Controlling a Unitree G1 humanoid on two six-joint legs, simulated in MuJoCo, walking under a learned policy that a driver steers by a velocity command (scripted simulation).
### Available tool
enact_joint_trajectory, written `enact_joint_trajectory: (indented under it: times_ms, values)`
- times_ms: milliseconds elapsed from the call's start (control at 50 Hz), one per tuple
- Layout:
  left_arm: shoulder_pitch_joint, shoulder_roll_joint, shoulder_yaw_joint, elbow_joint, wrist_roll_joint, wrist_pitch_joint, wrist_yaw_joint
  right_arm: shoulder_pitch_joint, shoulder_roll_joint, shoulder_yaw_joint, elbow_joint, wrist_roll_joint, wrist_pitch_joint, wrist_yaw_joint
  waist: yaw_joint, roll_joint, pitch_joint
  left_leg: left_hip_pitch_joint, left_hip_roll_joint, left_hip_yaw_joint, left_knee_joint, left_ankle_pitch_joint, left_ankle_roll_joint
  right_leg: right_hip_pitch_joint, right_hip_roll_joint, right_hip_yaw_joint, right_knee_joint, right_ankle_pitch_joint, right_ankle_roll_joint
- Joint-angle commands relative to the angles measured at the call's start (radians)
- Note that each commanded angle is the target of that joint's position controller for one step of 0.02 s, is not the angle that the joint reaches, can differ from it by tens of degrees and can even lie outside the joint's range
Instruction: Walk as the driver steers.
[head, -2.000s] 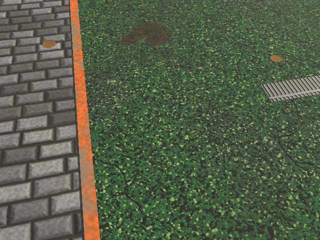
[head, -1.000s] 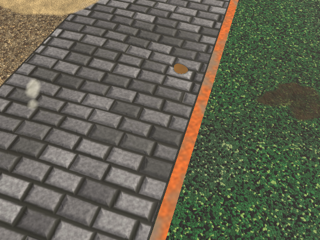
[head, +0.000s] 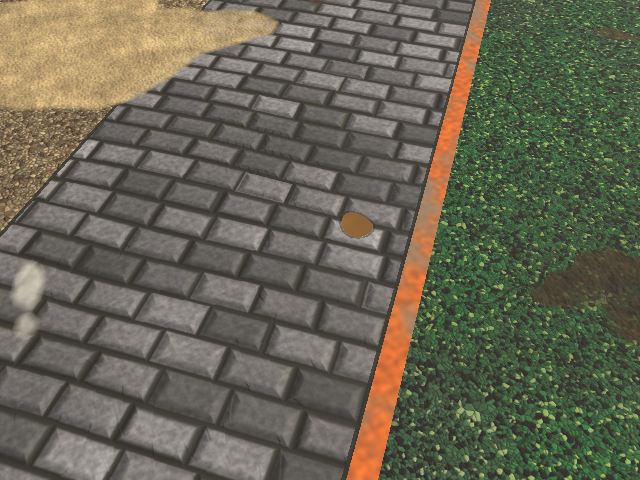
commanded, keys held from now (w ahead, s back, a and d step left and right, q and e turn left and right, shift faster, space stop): w+e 0.50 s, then w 0.50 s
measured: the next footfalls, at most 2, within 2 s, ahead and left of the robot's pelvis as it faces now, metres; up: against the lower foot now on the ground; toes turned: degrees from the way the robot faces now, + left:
right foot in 0.20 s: +0.14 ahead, -0.15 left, +0.00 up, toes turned -9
left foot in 0.68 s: +0.51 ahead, -0.05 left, +0.00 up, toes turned -21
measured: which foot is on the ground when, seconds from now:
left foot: down 0.00-0.20, up 0.22-0.66, down 0.68-1.00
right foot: up 0.00-0.18, down 0.20-0.68, up 0.70-1.00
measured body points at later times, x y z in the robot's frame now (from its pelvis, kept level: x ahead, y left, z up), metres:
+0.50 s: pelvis +0.19 -0.09 +0.02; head +0.20 -0.12 +0.47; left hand +0.26 +0.17 -0.10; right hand +0.34 -0.39 -0.07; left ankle +0.40 +0.04 -0.67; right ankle +0.10 -0.15 -0.73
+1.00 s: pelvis +0.48 -0.14 +0.02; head +0.50 -0.15 +0.47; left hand +0.74 +0.03 -0.08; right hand +0.38 -0.39 -0.12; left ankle +0.48 -0.03 -0.73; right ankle +0.55 -0.35 -0.67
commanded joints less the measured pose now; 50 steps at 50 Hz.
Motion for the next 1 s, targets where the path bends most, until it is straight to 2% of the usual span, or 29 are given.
enact_joint_trajectory:
  times_ms: [20,60,80,140,180,200,220,240,260,280,300,320,380,460,520,560,620,660,680,700,720,740,760,780,800,820,860,940,1000]
  values:
    - [-0.195,0.078,0.020,-0.141,-0.015,-0.043,-0.016,0.119,-0.209,-0.059,-0.020,-0.003,-0.039,-0.014,-0.093,0.171,0.124,0.153,0.405,-0.488,-0.370,-0.235,0.259,-0.415,-0.064,0.056,0.272,-0.164,-0.039]
    - [-0.165,0.080,0.023,-0.140,-0.025,-0.049,-0.029,0.049,-0.180,-0.053,-0.035,0.010,-0.053,-0.007,-0.058,0.125,0.101,0.227,0.383,-0.380,-0.360,-0.083,0.210,-0.449,-0.121,0.088,0.241,-0.142,-0.043]
    - [-0.161,0.072,0.020,-0.137,-0.022,-0.050,-0.035,0.009,-0.188,-0.055,-0.042,0.016,-0.053,-0.001,-0.049,0.114,0.084,0.197,0.341,-0.283,-0.363,-0.009,0.175,-0.366,-0.122,0.049,0.169,-0.089,-0.037]
    - [-0.058,0.064,0.025,-0.095,-0.011,-0.038,-0.050,-0.064,-0.230,-0.070,-0.047,0.014,-0.037,0.023,0.013,0.124,0.037,-0.017,0.214,-0.033,-0.303,0.055,0.109,0.024,-0.025,-0.110,0.006,0.127,-0.010]
    - [0.101,0.109,0.059,-0.043,-0.007,-0.023,-0.046,-0.058,-0.211,-0.064,-0.047,0.011,-0.035,0.032,0.083,0.076,-0.024,-0.112,0.165,0.059,-0.091,0.196,0.072,0.272,0.070,-0.174,-0.041,0.144,-0.029]
    - [0.212,0.165,0.087,-0.028,-0.015,-0.020,-0.038,-0.074,-0.166,-0.049,-0.058,-0.001,-0.038,0.033,0.144,-0.055,-0.056,-0.215,0.121,0.138,0.210,0.262,0.013,0.408,0.007,-0.025,-0.124,0.101,-0.084]
    - [0.269,0.308,0.106,-0.047,-0.013,-0.030,-0.027,-0.099,-0.055,-0.016,-0.131,-0.029,-0.057,0.036,0.117,-0.391,-0.094,-0.507,-0.029,0.097,0.609,-0.180,-0.061,0.530,-0.276,0.595,-0.353,-0.007,-0.263]
    - [0.276,0.269,0.085,-0.058,0.002,-0.054,-0.039,-0.126,-0.091,-0.019,-0.152,0.016,-0.088,0.040,0.121,-0.269,-0.153,-0.643,-0.053,-0.090,0.757,-0.214,-0.034,0.572,-0.376,0.889,-0.527,-0.205,-0.352]
    - [0.222,0.225,0.072,-0.072,0.007,-0.074,-0.039,-0.171,-0.142,-0.026,-0.161,0.050,-0.110,0.048,0.105,-0.170,-0.053,-0.742,0.009,-0.111,0.793,-0.135,0.009,0.533,-0.379,0.816,-0.507,-0.216,-0.322]
    - [0.158,0.181,0.058,-0.094,0.006,-0.083,-0.040,-0.179,-0.165,-0.029,-0.155,0.037,-0.122,0.049,0.077,-0.083,-0.013,-0.716,0.048,-0.111,0.741,-0.041,0.036,0.461,-0.336,0.690,-0.473,-0.112,-0.274]
    - [0.091,0.163,0.049,-0.120,0.007,-0.082,-0.039,-0.162,-0.170,-0.035,-0.135,0.010,-0.124,0.043,0.041,-0.028,0.008,-0.641,0.080,-0.116,0.651,0.038,0.041,0.365,-0.287,0.568,-0.464,0.001,-0.235]
    - [0.056,0.148,0.043,-0.139,0.010,-0.080,-0.034,-0.147,-0.181,-0.043,-0.129,-0.006,-0.118,0.042,0.015,-0.035,0.008,-0.559,0.094,-0.118,0.562,0.089,0.039,0.299,-0.245,0.481,-0.479,0.077,-0.212]
    - [0.097,0.153,0.042,-0.139,0.004,-0.078,-0.011,-0.197,-0.157,-0.042,-0.142,-0.016,-0.100,0.045,0.008,-0.042,0.015,-0.493,0.059,-0.079,0.368,0.205,0.000,0.263,-0.188,0.345,-0.504,0.302,-0.198]
    - [0.159,0.173,0.051,-0.131,-0.002,-0.069,0.011,-0.351,-0.099,-0.019,-0.197,-0.009,-0.098,0.060,0.046,-0.064,0.040,-0.403,-0.012,-0.052,0.042,0.410,-0.031,0.193,-0.133,0.258,-0.492,0.360,-0.163]
    - [0.200,0.167,0.054,-0.117,-0.008,-0.068,0.011,-0.422,-0.101,-0.013,-0.231,0.004,-0.098,0.072,0.071,-0.083,0.052,-0.344,-0.027,-0.057,-0.054,0.482,-0.030,0.183,-0.147,0.281,-0.486,0.308,-0.147]
    - [0.225,0.150,0.053,-0.102,-0.011,-0.066,0.013,-0.443,-0.114,-0.012,-0.244,0.003,-0.104,0.080,0.081,-0.081,0.055,-0.342,-0.019,-0.071,-0.092,0.499,-0.017,0.246,-0.173,0.301,-0.460,0.316,-0.142]
    - [0.239,0.155,0.060,-0.092,-0.002,-0.056,0.019,-0.423,-0.146,-0.017,-0.248,0.002,-0.115,0.087,0.064,-0.100,0.051,-0.322,-0.020,-0.062,-0.120,0.401,0.021,0.359,-0.213,0.324,-0.389,0.460,-0.129]
    - [0.223,0.161,0.061,-0.102,0.006,-0.047,0.016,-0.281,-0.194,-0.041,-0.213,-0.002,-0.120,0.080,-0.006,-0.120,-0.042,-0.123,-0.064,-0.009,-0.143,0.332,0.073,0.389,-0.169,0.289,-0.220,0.792,-0.103]
    - [0.193,0.147,0.052,-0.123,0.016,-0.045,0.010,-0.114,-0.228,-0.054,-0.179,-0.012,-0.121,0.076,-0.086,-0.114,-0.170,0.136,0.006,-0.070,-0.090,0.346,0.130,0.289,-0.126,0.260,-0.020,0.798,-0.077]
    - [0.263,0.080,0.031,-0.140,0.022,-0.053,0.004,0.065,-0.299,-0.074,-0.153,-0.025,-0.117,0.071,-0.106,0.056,-0.341,0.526,0.219,-0.390,-0.076,0.276,0.253,-0.020,-0.006,0.198,0.325,0.479,-0.016]
    - [0.372,0.033,0.013,-0.118,-0.008,-0.067,-0.001,0.128,-0.288,-0.073,-0.106,-0.013,-0.109,0.086,-0.073,0.310,-0.417,0.684,0.370,-0.779,-0.225,0.051,0.344,-0.275,0.089,0.197,0.568,-0.193,0.019]
    - [0.276,0.136,0.033,-0.126,-0.027,-0.075,-0.001,0.084,-0.202,-0.050,-0.111,0.012,-0.106,0.087,-0.095,0.199,-0.265,0.582,0.332,-0.742,-0.275,-0.094,0.292,-0.381,0.028,0.231,0.650,-0.166,0.006]
    - [0.158,0.168,0.040,-0.157,-0.028,-0.081,-0.001,-0.004,-0.169,-0.040,-0.126,0.013,-0.100,0.082,-0.087,0.107,-0.123,0.417,0.296,-0.589,-0.302,-0.051,0.252,-0.401,-0.017,0.191,0.631,-0.068,-0.001]
    - [0.097,0.159,0.039,-0.174,-0.013,-0.087,0.001,-0.063,-0.159,-0.032,-0.134,0.001,-0.094,0.081,-0.058,0.039,-0.049,0.268,0.262,-0.488,-0.332,0.065,0.238,-0.367,-0.059,0.154,0.581,0.005,-0.001]
    - [0.081,0.148,0.043,-0.178,0.001,-0.087,0.001,-0.090,-0.139,-0.024,-0.136,-0.011,-0.094,0.082,-0.030,0.035,-0.017,0.177,0.226,-0.417,-0.359,0.157,0.230,-0.329,-0.092,0.140,0.525,0.047,0.000]
    - [0.100,0.129,0.043,-0.179,0.002,-0.083,-0.001,-0.096,-0.131,-0.019,-0.132,-0.019,-0.094,0.082,-0.004,0.063,-0.023,0.126,0.204,-0.372,-0.381,0.201,0.228,-0.283,-0.115,0.135,0.491,0.066,0.002]
    - [0.112,0.088,0.034,-0.180,0.002,-0.073,-0.003,-0.079,-0.138,-0.019,-0.115,-0.010,-0.097,0.081,0.011,0.084,-0.018,0.075,0.189,-0.306,-0.422,0.259,0.243,-0.266,-0.134,0.109,0.421,0.077,0.014]
    - [-0.023,0.070,0.019,-0.228,0.016,-0.073,-0.006,-0.034,-0.196,-0.032,-0.090,0.000,-0.090,0.066,-0.015,0.061,0.020,0.049,0.169,-0.192,-0.467,0.356,0.239,-0.304,-0.146,0.072,0.177,0.271,0.046]
    - [-0.131,0.057,0.008,-0.253,0.011,-0.081,-0.017,0.020,-0.212,-0.032,-0.068,0.012,-0.080,0.060,-0.053,0.060,0.033,0.037,0.130,-0.110,-0.458,0.385,0.203,-0.227,-0.105,0.030,-0.017,0.429,0.051]
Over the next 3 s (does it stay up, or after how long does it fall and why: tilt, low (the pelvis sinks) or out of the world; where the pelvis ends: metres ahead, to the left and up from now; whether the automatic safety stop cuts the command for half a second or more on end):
stays up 1.23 -0.57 0.02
